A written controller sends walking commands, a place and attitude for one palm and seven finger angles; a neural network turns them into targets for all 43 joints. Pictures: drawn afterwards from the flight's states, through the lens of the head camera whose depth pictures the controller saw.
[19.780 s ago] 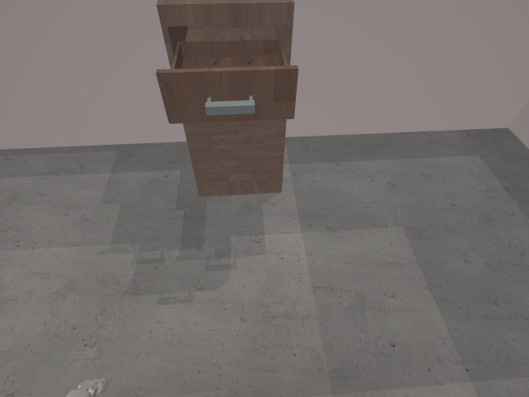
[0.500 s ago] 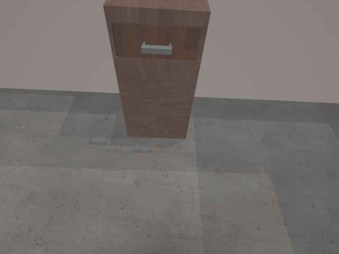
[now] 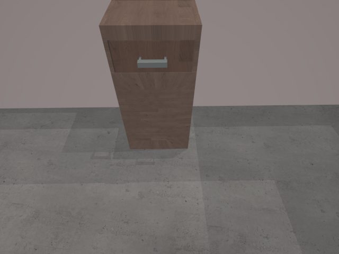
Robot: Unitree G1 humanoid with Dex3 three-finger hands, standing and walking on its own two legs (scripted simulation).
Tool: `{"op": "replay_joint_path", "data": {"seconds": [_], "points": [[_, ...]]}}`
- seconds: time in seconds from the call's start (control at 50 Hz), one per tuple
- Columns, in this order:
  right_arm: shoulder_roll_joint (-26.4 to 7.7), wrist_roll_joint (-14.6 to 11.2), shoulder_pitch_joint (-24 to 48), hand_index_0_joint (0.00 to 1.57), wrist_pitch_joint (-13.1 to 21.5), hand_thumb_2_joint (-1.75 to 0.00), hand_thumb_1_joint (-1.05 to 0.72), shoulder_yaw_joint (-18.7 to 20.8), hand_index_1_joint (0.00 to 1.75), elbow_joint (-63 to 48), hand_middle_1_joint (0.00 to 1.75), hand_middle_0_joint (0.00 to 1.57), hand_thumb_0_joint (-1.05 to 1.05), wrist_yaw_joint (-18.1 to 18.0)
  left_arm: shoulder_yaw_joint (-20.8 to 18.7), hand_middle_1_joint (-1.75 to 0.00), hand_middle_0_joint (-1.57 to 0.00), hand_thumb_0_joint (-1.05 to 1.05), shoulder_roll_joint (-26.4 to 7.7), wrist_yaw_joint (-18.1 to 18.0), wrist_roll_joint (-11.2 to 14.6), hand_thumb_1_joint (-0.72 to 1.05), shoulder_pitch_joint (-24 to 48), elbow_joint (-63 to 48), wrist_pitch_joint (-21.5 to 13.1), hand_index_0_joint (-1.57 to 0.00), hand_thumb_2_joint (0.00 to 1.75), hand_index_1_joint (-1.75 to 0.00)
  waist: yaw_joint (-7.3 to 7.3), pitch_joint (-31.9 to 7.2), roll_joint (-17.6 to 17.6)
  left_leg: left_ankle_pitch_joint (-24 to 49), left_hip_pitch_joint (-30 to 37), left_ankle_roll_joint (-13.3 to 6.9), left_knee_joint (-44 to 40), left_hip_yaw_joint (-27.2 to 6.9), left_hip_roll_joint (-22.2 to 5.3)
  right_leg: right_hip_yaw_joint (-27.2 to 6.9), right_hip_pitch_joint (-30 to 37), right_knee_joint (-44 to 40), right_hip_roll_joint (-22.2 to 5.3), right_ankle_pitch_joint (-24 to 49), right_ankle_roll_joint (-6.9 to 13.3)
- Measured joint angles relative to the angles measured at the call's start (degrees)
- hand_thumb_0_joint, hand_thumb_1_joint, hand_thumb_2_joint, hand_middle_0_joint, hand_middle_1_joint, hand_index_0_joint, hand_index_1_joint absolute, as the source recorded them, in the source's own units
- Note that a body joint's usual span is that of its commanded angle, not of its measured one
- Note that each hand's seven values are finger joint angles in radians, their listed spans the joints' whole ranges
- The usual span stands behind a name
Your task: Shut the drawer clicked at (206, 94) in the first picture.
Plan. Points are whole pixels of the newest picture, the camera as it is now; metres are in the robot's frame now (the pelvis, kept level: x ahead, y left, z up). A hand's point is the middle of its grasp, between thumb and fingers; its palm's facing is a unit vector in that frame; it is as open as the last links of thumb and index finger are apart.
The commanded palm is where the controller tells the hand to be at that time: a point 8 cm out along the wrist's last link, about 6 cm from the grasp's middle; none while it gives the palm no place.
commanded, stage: let the arm hang, fingers relaxed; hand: left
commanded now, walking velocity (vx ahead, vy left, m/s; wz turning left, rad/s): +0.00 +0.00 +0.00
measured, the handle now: (152, 61) +0.90 +0.12 -0.03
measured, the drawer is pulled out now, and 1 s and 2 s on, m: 0.00 0.00 0.00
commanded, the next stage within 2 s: look to check the result in 0.12 s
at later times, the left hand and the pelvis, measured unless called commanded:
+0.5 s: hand out of the picture +0.08 +0.23 -0.16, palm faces +0.00 -0.94 -0.33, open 7.4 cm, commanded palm none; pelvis +0.02 -0.01 +0.00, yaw +0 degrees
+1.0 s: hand out of the picture +0.11 +0.21 -0.15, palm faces -0.01 -0.94 -0.33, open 7.4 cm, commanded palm none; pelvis +0.03 -0.02 +0.00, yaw +0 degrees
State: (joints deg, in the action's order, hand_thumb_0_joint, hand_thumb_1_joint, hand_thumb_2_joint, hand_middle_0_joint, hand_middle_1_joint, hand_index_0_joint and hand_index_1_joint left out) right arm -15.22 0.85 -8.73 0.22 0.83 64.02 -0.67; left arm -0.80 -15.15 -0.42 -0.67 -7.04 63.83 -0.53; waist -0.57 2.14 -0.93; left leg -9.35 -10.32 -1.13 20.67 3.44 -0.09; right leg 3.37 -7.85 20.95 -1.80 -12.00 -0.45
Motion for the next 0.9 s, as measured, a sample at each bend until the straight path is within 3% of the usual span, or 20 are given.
{"op": "replay_joint_path", "data": {"seconds": [0.5,0.9], "points": [[-2.49,-0.10,1.98,0.20,-0.09,-0.90,-0.91,-0.10,0.30,0.42,0.30,0.20,0.01,-0.12,-0.34,-0.30,-0.20,0.00,-2.39,0.10,0.16,0.90,0.13,1.76,-0.02,-0.20,0.90,-0.30,0.25,0.92,-0.27,0.00,2.27,1.19,-2.61,-0.59,-0.85,0.56,2.64,-3.20,1.05,0.10,0.92],[-3.27,-0.13,2.63,0.20,-0.03,-0.90,-0.91,-0.18,0.30,0.24,0.30,0.20,0.01,-0.19,-0.13,-0.30,-0.20,0.00,-2.27,0.05,0.18,0.90,1.21,1.14,-0.37,-0.20,0.90,-0.30,0.03,0.28,0.06,-0.39,3.85,2.05,-3.61,-0.59,-1.54,0.52,4.04,-3.99,1.80,-0.43,1.63]]}}
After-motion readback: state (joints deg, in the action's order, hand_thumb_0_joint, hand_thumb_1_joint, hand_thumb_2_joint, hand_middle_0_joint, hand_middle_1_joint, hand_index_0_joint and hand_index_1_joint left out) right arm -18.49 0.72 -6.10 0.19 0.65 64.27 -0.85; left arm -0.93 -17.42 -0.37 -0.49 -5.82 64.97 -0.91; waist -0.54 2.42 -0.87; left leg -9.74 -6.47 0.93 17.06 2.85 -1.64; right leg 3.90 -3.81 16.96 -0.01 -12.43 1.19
